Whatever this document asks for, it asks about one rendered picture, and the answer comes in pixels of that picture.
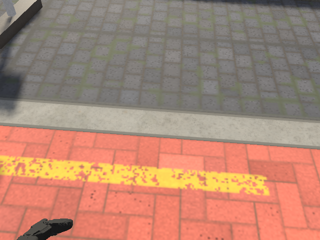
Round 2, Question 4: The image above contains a left robot hand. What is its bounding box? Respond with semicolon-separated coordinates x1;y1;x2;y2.
17;218;73;240

